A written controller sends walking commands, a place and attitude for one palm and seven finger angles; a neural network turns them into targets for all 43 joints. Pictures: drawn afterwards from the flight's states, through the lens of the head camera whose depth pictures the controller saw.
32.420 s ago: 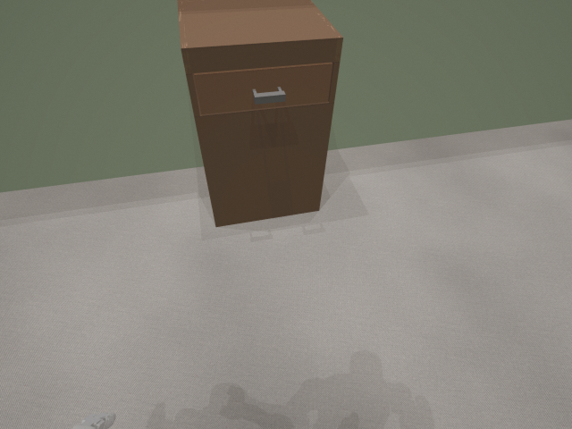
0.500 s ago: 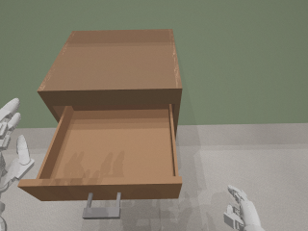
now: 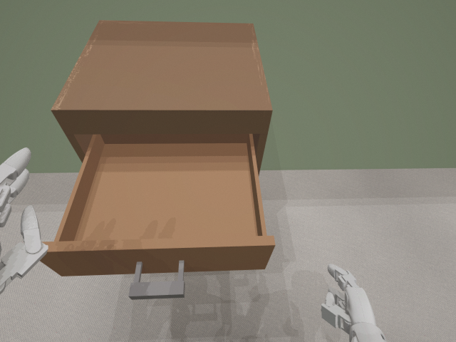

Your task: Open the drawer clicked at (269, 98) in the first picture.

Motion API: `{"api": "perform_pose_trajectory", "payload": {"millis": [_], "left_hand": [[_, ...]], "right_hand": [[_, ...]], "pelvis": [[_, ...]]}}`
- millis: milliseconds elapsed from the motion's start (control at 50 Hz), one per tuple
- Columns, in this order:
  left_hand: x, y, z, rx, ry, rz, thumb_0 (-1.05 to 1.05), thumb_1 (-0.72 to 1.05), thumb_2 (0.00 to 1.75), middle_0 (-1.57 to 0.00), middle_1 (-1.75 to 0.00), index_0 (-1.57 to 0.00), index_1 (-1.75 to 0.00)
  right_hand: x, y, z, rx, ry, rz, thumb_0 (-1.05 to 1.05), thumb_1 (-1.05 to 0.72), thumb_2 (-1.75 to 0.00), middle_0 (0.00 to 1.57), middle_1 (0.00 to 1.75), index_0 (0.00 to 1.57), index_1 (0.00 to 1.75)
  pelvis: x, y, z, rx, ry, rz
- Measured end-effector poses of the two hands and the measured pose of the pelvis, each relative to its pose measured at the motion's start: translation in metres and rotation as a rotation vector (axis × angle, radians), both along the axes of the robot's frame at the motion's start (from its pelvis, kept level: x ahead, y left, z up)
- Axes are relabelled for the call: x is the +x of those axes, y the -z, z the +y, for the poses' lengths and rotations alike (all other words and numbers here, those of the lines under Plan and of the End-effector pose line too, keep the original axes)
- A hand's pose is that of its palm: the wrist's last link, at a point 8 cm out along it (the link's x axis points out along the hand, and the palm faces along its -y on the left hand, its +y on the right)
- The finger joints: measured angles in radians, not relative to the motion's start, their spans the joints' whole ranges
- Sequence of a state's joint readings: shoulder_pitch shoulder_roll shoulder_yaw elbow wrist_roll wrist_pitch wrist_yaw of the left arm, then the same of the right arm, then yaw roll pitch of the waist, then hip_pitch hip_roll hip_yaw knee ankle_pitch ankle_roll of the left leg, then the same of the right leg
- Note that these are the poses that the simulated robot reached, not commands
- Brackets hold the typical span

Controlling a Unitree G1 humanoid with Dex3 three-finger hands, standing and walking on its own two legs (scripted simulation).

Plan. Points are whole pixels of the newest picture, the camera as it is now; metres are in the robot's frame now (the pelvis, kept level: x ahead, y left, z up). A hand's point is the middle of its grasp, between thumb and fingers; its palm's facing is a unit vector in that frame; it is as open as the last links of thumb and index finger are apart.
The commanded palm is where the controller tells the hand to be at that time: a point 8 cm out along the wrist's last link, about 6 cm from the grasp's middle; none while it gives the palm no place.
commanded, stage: step back with the hand held close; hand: left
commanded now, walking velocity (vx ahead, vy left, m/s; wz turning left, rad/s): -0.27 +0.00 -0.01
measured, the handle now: (159, 278) +0.25 +0.16 -0.10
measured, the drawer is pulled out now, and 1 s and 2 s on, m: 0.30 0.30 0.30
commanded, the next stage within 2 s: stop stepping back and stand still in 0.74 s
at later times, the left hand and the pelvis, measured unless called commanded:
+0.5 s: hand (53, 287) +0.16 +0.20 +0.16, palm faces +0.25 -0.82 -0.51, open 7.4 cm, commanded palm +0.07 +0.25 +0.18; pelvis -0.06 -0.03 +0.00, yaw -1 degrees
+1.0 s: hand out of the picture +0.00 +0.16 +0.17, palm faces +0.31 -0.80 -0.51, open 7.4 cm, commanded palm -0.08 +0.21 +0.18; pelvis -0.19 -0.07 +0.00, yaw +3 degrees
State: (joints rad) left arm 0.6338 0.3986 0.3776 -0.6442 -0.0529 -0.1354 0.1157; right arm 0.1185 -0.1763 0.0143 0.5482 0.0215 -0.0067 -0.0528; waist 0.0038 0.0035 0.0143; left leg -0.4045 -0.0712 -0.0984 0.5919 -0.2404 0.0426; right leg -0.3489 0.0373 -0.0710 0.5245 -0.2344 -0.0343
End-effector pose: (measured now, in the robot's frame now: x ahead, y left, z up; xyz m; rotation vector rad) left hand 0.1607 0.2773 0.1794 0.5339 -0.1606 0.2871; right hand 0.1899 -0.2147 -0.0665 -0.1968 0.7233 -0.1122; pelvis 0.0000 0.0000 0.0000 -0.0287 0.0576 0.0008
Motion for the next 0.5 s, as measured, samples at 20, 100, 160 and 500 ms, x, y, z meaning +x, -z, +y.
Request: {"api": "perform_pose_trajectory", "payload": {"millis": [20, 100, 160, 500], "left_hand": [[-0.002, 0.003, -0.001, -0.012, 0.002, 0.000, 0.02, 0.89, 0.89, -0.21, -0.30, -0.21, -0.30], [-0.012, 0.011, -0.002, -0.070, 0.011, -0.029, 0.02, 0.89, 0.89, -0.21, -0.30, -0.21, -0.30], [-0.019, 0.011, 0.006, -0.070, 0.004, -0.053, 0.02, 0.89, 0.89, -0.21, -0.30, -0.22, -0.30], [-0.039, -0.006, -0.032, 0.038, 0.063, 0.021, 0.02, 0.89, 0.89, -0.21, -0.30, -0.21, -0.30]], "right_hand": [[-0.003, 0.000, -0.002, -0.003, 0.001, 0.003, 0.01, -0.90, -0.90, 0.20, 0.30, 0.20, 0.31], [-0.016, 0.001, -0.011, -0.064, -0.002, 0.053, 0.01, -0.90, -0.90, 0.20, 0.30, 0.21, 0.31], [-0.024, 0.002, -0.016, -0.124, -0.001, 0.091, 0.01, -0.90, -0.90, 0.20, 0.30, 0.20, 0.31], [-0.041, 0.006, 0.000, 0.059, -0.053, 0.006, 0.01, -0.90, -0.90, 0.20, 0.30, 0.21, 0.31]], "pelvis": [[-0.002, 0.001, -0.001, -0.006, -0.007, 0.003], [-0.006, 0.003, -0.001, -0.011, -0.046, 0.013], [-0.007, 0.006, 0.005, -0.022, -0.072, 0.030], [-0.060, -0.003, -0.025, 0.023, 0.015, 0.062]]}}
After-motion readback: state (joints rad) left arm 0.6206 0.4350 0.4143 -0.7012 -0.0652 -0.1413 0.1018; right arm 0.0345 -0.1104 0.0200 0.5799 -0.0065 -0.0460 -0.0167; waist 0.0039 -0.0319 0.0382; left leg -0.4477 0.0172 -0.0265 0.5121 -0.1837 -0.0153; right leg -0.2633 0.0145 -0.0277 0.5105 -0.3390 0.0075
